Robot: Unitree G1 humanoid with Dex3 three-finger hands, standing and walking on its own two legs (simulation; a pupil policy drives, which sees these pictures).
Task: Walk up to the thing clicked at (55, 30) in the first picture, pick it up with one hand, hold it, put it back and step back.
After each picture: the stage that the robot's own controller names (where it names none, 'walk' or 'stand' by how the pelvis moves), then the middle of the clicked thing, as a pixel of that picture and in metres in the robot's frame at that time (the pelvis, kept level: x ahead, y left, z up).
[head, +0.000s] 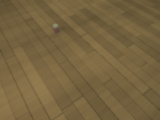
stand; (56, 28) +1.64 +0.36 -0.72
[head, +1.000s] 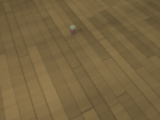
walk; (72, 30) +1.53 +0.24 -0.71
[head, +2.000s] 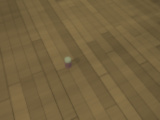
walk; (67, 62) +0.97 +0.21 -0.70
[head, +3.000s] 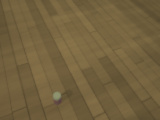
walk; (57, 98) +0.60 +0.21 -0.70
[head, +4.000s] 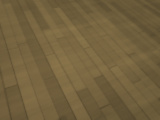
stand; out of the picture +0.41 +0.17 -0.71
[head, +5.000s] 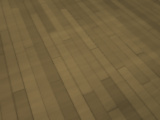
stand; out of the picture +0.37 +0.19 -0.72
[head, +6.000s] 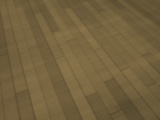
stand; out of the picture +0.35 +0.19 -0.72
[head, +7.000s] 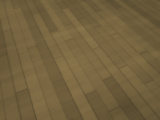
stand; out of the picture +0.38 +0.20 -0.73
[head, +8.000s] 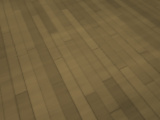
stand; out of the picture +0.36 +0.21 -0.73
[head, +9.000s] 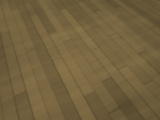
stand; out of the picture +0.35 +0.21 -0.73
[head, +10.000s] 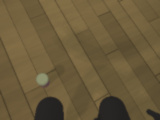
go down; (43, 80) +0.41 +0.20 -0.47
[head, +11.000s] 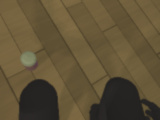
go down; (29, 61) +0.44 +0.22 -0.32
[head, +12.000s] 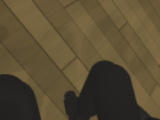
close in; out of the picture +0.43 +0.26 -0.23
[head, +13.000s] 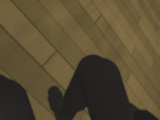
close; out of the picture +0.42 +0.28 -0.23
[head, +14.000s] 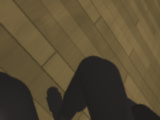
lift; out of the picture +0.40 +0.26 -0.23
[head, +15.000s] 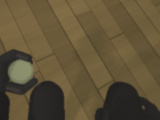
lift; (23, 76) +0.32 +0.22 -0.07
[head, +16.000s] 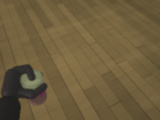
hold; (34, 88) +0.32 +0.18 +0.03
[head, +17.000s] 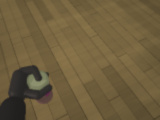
hold; (41, 88) +0.32 +0.16 +0.00
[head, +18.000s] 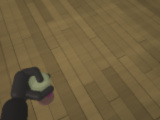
hold; (42, 89) +0.32 +0.16 +0.00
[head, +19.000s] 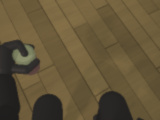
crouch; (27, 61) +0.41 +0.19 -0.09
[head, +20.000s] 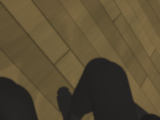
lower; out of the picture +0.42 +0.27 -0.23
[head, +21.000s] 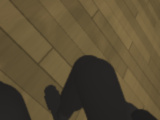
lower; out of the picture +0.43 +0.29 -0.23
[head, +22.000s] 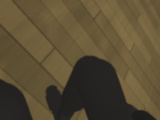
lower; out of the picture +0.43 +0.29 -0.23
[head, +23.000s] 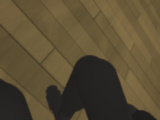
lower; out of the picture +0.43 +0.29 -0.23
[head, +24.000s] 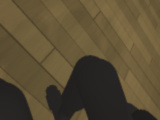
loosen; out of the picture +0.43 +0.29 -0.23
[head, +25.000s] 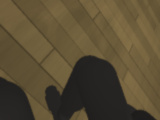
withdraw; out of the picture +0.42 +0.27 -0.23
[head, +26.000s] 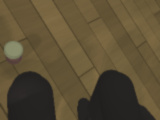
stand; (13, 53) +0.43 +0.23 -0.27
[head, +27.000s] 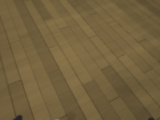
stand; out of the picture +0.37 +0.16 -0.64
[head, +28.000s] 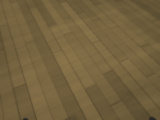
stand; out of the picture +0.38 +0.18 -0.67
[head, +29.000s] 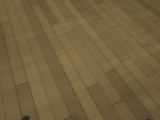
stand; out of the picture +0.38 +0.17 -0.67
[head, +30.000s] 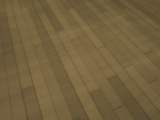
walk; out of the picture +0.40 +0.17 -0.72
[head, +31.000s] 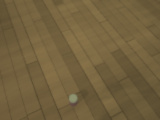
walk; (73, 100) +0.49 +0.08 -0.71
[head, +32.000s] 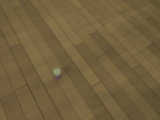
walk; (57, 74) +0.72 +0.17 -0.71
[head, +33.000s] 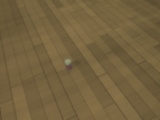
stand; (68, 64) +1.02 +0.24 -0.70
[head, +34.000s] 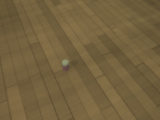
stand; (65, 65) +0.99 +0.19 -0.72
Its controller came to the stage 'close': yes
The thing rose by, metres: 0.71
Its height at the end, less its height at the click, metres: +0.00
